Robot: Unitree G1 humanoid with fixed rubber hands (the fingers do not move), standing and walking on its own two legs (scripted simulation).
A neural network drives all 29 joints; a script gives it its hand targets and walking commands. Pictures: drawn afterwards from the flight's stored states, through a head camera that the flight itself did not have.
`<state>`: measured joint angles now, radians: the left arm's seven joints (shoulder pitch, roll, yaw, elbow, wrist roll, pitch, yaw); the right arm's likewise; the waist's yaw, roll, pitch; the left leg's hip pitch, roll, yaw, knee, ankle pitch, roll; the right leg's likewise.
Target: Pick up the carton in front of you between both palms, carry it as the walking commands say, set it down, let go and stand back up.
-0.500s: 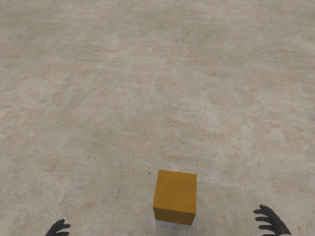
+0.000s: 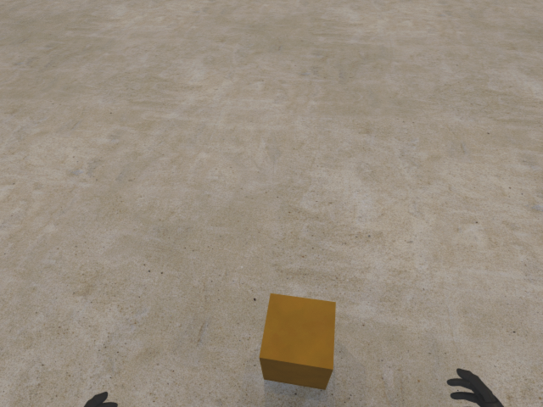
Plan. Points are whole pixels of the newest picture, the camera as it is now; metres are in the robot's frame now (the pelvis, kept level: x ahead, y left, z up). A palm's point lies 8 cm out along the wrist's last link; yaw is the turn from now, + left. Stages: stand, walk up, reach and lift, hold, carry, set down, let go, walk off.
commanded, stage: stand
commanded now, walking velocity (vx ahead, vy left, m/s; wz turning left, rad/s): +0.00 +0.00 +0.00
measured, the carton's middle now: (298, 342) +0.42 -0.05 -0.65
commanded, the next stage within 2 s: none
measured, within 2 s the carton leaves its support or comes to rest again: neither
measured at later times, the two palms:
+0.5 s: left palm out of the picture +0.07 +0.31 -0.09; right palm out of the picture +0.09 -0.30 -0.10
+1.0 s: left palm out of the picture +0.07 +0.32 -0.09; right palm out of the picture +0.08 -0.31 -0.10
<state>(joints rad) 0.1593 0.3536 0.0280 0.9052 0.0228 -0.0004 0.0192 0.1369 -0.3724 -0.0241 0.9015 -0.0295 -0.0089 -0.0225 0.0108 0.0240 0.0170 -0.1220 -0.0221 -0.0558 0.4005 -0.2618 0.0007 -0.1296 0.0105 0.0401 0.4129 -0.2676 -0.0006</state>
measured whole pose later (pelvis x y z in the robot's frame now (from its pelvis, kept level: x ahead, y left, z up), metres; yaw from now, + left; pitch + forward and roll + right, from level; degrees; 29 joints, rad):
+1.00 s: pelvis -0.02 +0.01 +0.00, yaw +0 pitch -2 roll +0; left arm 0.12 0.39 0.00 1.04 0.01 -0.01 0.01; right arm 0.11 -0.40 -0.01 1.03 -0.01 -0.01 -0.01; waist 0.01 0.02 0.03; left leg -0.10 -0.02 -0.05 0.34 -0.20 0.01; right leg -0.10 0.01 0.05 0.34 -0.20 0.01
